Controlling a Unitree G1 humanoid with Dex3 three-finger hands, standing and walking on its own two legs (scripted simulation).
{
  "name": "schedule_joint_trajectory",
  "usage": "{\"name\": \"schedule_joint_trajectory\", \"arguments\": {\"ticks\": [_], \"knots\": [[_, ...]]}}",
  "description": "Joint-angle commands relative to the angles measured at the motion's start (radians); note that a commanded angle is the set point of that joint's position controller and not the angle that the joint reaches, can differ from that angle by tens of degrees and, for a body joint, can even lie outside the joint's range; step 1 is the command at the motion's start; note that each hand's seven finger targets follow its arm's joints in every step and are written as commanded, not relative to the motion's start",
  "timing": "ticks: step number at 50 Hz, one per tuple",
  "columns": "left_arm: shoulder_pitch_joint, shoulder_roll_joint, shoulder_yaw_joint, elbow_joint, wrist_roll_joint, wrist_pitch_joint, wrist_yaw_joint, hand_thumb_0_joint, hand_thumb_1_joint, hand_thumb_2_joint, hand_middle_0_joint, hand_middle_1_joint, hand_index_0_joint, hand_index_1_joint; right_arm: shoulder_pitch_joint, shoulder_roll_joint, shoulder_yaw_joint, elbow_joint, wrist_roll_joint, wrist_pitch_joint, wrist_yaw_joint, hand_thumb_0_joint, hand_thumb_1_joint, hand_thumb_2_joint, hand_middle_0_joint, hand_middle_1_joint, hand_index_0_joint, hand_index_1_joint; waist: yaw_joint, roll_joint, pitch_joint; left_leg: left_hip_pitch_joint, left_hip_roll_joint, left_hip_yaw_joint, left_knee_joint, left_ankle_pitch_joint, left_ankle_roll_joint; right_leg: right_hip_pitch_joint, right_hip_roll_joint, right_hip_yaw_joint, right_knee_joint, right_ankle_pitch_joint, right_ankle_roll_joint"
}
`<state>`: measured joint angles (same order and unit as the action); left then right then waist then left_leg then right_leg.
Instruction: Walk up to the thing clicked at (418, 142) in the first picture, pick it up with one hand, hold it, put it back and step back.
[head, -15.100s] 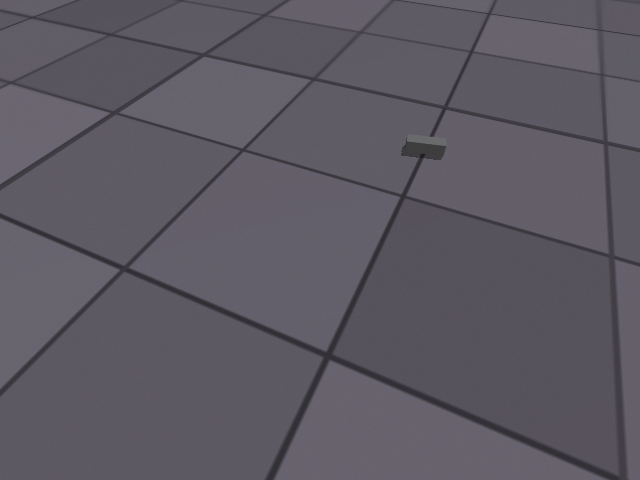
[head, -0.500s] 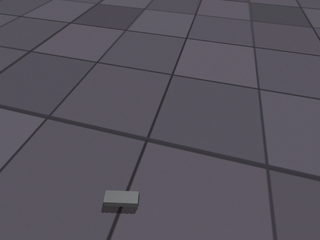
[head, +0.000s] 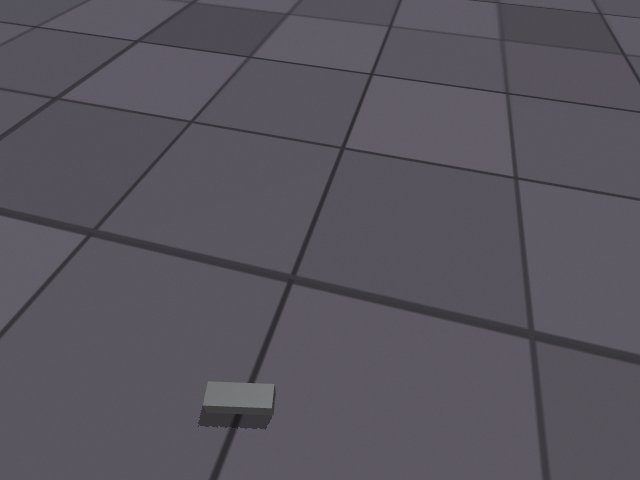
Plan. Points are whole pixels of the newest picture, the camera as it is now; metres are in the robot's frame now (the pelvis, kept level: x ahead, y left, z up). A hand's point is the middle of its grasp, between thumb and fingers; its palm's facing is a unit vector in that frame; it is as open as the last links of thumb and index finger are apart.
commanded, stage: walk up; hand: left
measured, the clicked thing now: (240, 398) +0.50 +0.24 -0.75
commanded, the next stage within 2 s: none
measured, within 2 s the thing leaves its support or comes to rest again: neither
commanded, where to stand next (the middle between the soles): +0.05 -0.01 m, yaw -2 degrees
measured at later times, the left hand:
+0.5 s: hand out of the picture +0.00 +0.26 -0.16, palm faces +0.00 -0.90 -0.44, open 7.4 cm
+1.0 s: hand out of the picture +0.03 +0.24 -0.16, palm faces +0.04 -0.93 -0.35, open 7.4 cm
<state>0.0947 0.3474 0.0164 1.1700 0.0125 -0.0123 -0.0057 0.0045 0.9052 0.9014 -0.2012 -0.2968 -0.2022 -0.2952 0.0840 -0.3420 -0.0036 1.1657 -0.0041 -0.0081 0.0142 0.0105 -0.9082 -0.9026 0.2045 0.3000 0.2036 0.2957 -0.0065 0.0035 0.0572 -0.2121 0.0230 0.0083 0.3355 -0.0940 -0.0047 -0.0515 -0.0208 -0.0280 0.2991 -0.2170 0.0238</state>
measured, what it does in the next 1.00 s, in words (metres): steps on the spot: left foot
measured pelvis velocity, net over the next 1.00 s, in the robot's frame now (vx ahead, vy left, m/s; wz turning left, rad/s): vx -0.04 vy -0.02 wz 0.05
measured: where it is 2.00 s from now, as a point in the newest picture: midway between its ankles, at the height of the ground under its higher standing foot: outside the picture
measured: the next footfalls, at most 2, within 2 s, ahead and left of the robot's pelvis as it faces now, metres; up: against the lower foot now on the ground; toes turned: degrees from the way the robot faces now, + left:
left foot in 0.60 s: -0.05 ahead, +0.12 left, +0.00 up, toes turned +1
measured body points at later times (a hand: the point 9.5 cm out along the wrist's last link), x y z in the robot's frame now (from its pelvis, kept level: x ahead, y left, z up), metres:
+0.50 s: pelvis -0.07 -0.02 -0.02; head +0.00 -0.03 +0.42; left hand +0.00 +0.31 -0.13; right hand +0.06 -0.33 -0.15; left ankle -0.07 +0.13 -0.68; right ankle -0.04 -0.13 -0.75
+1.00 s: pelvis -0.04 -0.02 -0.01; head -0.03 -0.02 +0.44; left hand +0.03 +0.29 -0.13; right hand +0.05 -0.32 -0.14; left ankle -0.09 +0.12 -0.75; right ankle +0.00 -0.13 -0.75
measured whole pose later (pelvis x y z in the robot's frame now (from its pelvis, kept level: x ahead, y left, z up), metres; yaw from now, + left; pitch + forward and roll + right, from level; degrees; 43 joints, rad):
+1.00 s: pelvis -0.04 -0.02 -0.01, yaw +3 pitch -2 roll +0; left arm 0.15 0.34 0.02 1.01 0.02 -0.02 -0.01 0.01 0.90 0.90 -0.20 -0.30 -0.20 -0.30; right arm 0.18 -0.37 -0.02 1.01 -0.01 -0.01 0.01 0.01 -0.91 -0.90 0.20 0.30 0.20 0.30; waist 0.01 0.02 0.06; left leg -0.11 0.01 -0.03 0.48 -0.33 -0.02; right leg -0.25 -0.01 0.00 0.51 -0.22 0.00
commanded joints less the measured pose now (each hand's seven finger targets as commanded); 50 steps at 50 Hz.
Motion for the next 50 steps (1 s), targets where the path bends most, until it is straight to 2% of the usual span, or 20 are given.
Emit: {"name": "schedule_joint_trajectory", "arguments": {"ticks": [1, 4, 5, 8, 14, 16, 17, 18, 19, 22, 25, 28, 29, 31, 32, 34, 39, 41, 43, 50], "knots": [[-0.038, 0.213, 0.032, -0.054, -0.006, -0.018, 0.013, 0.0, 0.9, 0.9, -0.2, -0.3, -0.2, -0.3, -0.056, -0.214, -0.041, -0.06, 0.002, -0.018, -0.013, 0.0, -0.9, -0.9, 0.2, 0.3, 0.2, 0.3, -0.001, 0.007, -0.104, 0.112, 0.107, -0.102, -0.032, 0.08, 0.027, -0.062, -0.112, 0.077, -0.057, 0.115, -0.034], [-0.038, 0.212, 0.034, -0.058, -0.007, -0.016, 0.014, 0.0, 0.9, 0.9, -0.2, -0.3, -0.2, -0.3, -0.052, -0.21, -0.041, -0.059, 0.002, -0.016, -0.015, 0.0, -0.9, -0.9, 0.2, 0.3, 0.2, 0.3, -0.002, 0.005, -0.11, 0.118, 0.111, -0.098, -0.023, 0.116, 0.027, -0.052, -0.111, 0.07, -0.058, 0.13, -0.032], [-0.046, 0.273, 0.06, -0.078, -0.018, 0.0, 0.024, 0.0, 0.9, 0.9, -0.2, -0.3, -0.2, -0.3, -0.05, -0.28, -0.068, -0.068, 0.003, 0.005, -0.014, 0.0, -0.9, -0.9, 0.2, 0.3, 0.2, 0.3, -0.005, 0.021, -0.009, 0.058, 0.107, -0.102, 0.058, 0.359, 0.031, -0.121, -0.112, 0.064, 0.061, 0.323, -0.04], [-0.006, 0.24, 0.061, -0.125, -0.025, 0.014, 0.033, 0.0, 0.9, 0.9, -0.2, -0.3, -0.2, -0.3, -0.024, -0.273, -0.086, -0.108, 0.017, 0.024, -0.017, 0.0, -0.9, -0.9, 0.2, 0.3, 0.2, 0.3, -0.008, 0.042, -0.137, 0.108, 0.134, -0.101, 0.102, 0.506, 0.082, -0.105, -0.072, 0.017, 0.187, 0.325, -0.045], [0.139, 0.215, 0.075, -0.173, -0.009, 0.047, 0.031, 0.0, 0.9, 0.9, -0.2, -0.3, -0.2, -0.3, -0.12, -0.296, -0.118, -0.257, -0.007, 0.066, -0.016, 0.0, -0.9, -0.9, 0.2, 0.3, 0.2, 0.3, 0.041, 0.157, -0.19, -0.136, 0.22, -0.213, 0.123, 0.15, 0.205, -0.089, -0.016, 0.031, 0.473, -0.131, -0.096], [0.184, 0.252, 0.095, -0.182, 0.001, 0.044, 0.03, 0.0, 0.9, 0.9, -0.2, -0.3, -0.2, -0.3, -0.155, -0.259, -0.117, -0.299, -0.007, 0.078, -0.009, 0.0, -0.9, -0.9, 0.2, 0.3, 0.2, 0.3, 0.071, 0.04, -0.121, -0.222, 0.108, -0.162, 0.288, -0.02, 0.144, -0.159, -0.126, 0.16, 0.277, -0.102, -0.146], [0.156, 0.327, 0.114, -0.21, 0.014, 0.035, 0.031, 0.0, 0.9, 0.9, -0.2, -0.3, -0.2, -0.3, -0.157, -0.208, -0.108, -0.316, -0.004, 0.082, -0.01, 0.0, -0.9, -0.9, 0.2, 0.3, 0.2, 0.3, 0.084, -0.176, -0.054, -0.272, -0.076, -0.077, 0.515, -0.243, 0.051, -0.239, -0.31, 0.377, 0.036, 0.061, -0.21], [0.074, 0.409, 0.129, -0.271, 0.032, 0.026, 0.034, 0.0, 0.9, 0.9, -0.2, -0.3, -0.2, -0.3, -0.117, -0.186, -0.103, -0.331, -0.015, 0.092, -0.017, 0.0, -0.9, -0.9, 0.2, 0.3, 0.2, 0.3, 0.077, -0.262, -0.016, -0.282, -0.137, -0.146, 0.749, -0.5, 0.015, -0.358, -0.445, 0.544, -0.039, 0.168, -0.319], [0.01, 0.408, 0.13, -0.309, 0.038, 0.02, 0.039, 0.0, 0.9, 0.9, -0.2, -0.3, -0.2, -0.3, -0.068, -0.221, -0.116, -0.33, -0.02, 0.098, -0.019, 0.0, -0.9, -0.9, 0.2, 0.3, 0.2, 0.3, 0.039, -0.22, -0.003, -0.256, -0.103, -0.225, 0.909, -0.514, 0.009, -0.422, -0.455, 0.53, -0.012, 0.228, -0.349], [-0.091, 0.284, 0.11, -0.349, 0.038, 0.013, 0.042, 0.0, 0.9, 0.9, -0.2, -0.3, -0.2, -0.3, 0.1, -0.242, -0.13, -0.279, 0.007, 0.076, -0.014, 0.0, -0.9, -0.9, 0.2, 0.3, 0.2, 0.3, -0.04, -0.106, -0.094, -0.219, -0.105, -0.164, 0.927, -0.376, -0.009, -0.274, -0.243, 0.21, 0.111, 0.2, -0.237], [0.031, 0.246, 0.1, -0.338, 0.055, -0.004, 0.029, 0.0, 0.9, 0.9, -0.2, -0.3, -0.2, -0.3, 0.05, -0.227, -0.103, -0.285, -0.014, 0.041, 0.005, 0.0, -0.9, -0.9, 0.2, 0.3, 0.2, 0.3, 0.059, -0.17, -0.153, -0.231, -0.042, -0.063, 0.491, -0.433, -0.019, -0.043, -0.205, 0.227, 0.069, -0.353, -0.199], [0.08, 0.294, 0.11, -0.329, 0.039, 0.013, 0.007, 0.0, 0.9, 0.9, -0.2, -0.3, -0.2, -0.3, 0.101, -0.21, -0.102, -0.269, -0.04, 0.011, 0.003, 0.0, -0.9, -0.9, 0.2, 0.3, 0.2, 0.3, 0.02, -0.166, -0.098, -0.007, -0.05, 0.009, 0.001, -0.338, 0.014, -0.12, -0.222, 0.208, 0.173, -0.191, -0.185], [0.114, 0.265, 0.094, -0.328, 0.028, 0.016, 0.005, 0.0, 0.9, 0.9, -0.2, -0.3, -0.2, -0.3, 0.125, -0.222, -0.11, -0.251, -0.052, -0.004, -0.006, 0.0, -0.9, -0.9, 0.2, 0.3, 0.2, 0.3, 0.001, -0.06, -0.097, 0.156, -0.027, -0.044, -0.115, -0.19, 0.03, -0.219, -0.167, 0.123, 0.297, -0.079, -0.13], [0.091, 0.2, 0.08, -0.333, 0.015, 0.012, 0.005, 0.0, 0.9, 0.9, -0.2, -0.3, -0.2, -0.3, 0.094, -0.383, -0.133, -0.286, -0.058, -0.028, -0.014, 0.0, -0.9, -0.9, 0.2, 0.3, 0.2, 0.3, -0.011, 0.164, -0.046, 0.178, 0.326, -0.577, -0.12, -0.422, 0.214, -0.528, 0.001, 0.035, 0.48, -0.367, -0.026], [0.027, 0.268, 0.095, -0.331, 0.024, 0.002, 0.008, 0.0, 0.9, 0.9, -0.2, -0.3, -0.2, -0.3, 0.102, -0.382, -0.137, -0.281, -0.038, -0.032, -0.009, 0.0, -0.9, -0.9, 0.2, 0.3, 0.2, 0.3, -0.034, 0.114, 0.027, 0.025, 0.355, -0.556, -0.126, -0.467, 0.271, -0.446, -0.05, 0.106, 0.543, -0.361, -0.034], [0.051, 0.213, 0.085, -0.318, 0.004, -0.009, -0.005, 0.0, 0.9, 0.9, -0.2, -0.3, -0.2, -0.3, 0.069, -0.271, -0.095, -0.285, -0.037, -0.048, -0.014, 0.0, -0.9, -0.9, 0.2, 0.3, 0.2, 0.3, -0.002, 0.101, 0.029, 0.118, 0.216, -0.324, -0.05, -0.159, 0.189, -0.444, -0.03, 0.126, 0.48, -0.275, -0.039], [0.124, 0.188, 0.075, -0.251, 0.005, -0.024, 0.004, 0.0, 0.9, 0.9, -0.2, -0.3, -0.2, -0.3, 0.03, -0.252, -0.082, -0.297, -0.013, -0.022, -0.014, 0.0, -0.9, -0.9, 0.2, 0.3, 0.2, 0.3, 0.026, 0.158, -0.014, -0.045, 0.134, -0.125, 0.087, 0.034, 0.103, -0.091, 0.027, -0.002, 0.152, -0.012, -0.044], [0.138, 0.244, 0.081, -0.235, 0.01, -0.037, 0.018, 0.0, 0.9, 0.9, -0.2, -0.3, -0.2, -0.3, 0.053, -0.197, -0.063, -0.299, 0.008, -0.01, -0.016, 0.0, -0.9, -0.9, 0.2, 0.3, 0.2, 0.3, 0.032, 0.023, -0.059, -0.129, 0.056, -0.064, 0.187, -0.064, 0.037, 0.04, -0.082, 0.159, 0.086, 0.219, -0.085], [0.067, 0.311, 0.086, -0.246, 0.003, -0.036, 0.015, 0.0, 0.9, 0.9, -0.2, -0.3, -0.2, -0.3, 0.117, -0.19, -0.064, -0.257, 0.008, 0.005, -0.023, 0.0, -0.9, -0.9, 0.2, 0.3, 0.2, 0.3, -0.003, -0.096, -0.044, -0.01, -0.018, -0.028, 0.281, -0.391, 0.017, -0.178, -0.277, 0.395, -0.02, -0.089, -0.212], [0.013, 0.218, 0.054, -0.203, -0.01, -0.033, 0.007, 0.0, 0.9, 0.9, -0.2, -0.3, -0.2, -0.3, 0.064, -0.228, -0.058, -0.199, -0.005, -0.028, -0.016, 0.0, -0.9, -0.9, 0.2, 0.3, 0.2, 0.3, 0.019, -0.064, -0.089, 0.07, 0.082, -0.094, 0.044, -0.039, 0.045, -0.098, -0.09, 0.15, 0.09, 0.174, -0.067]]}}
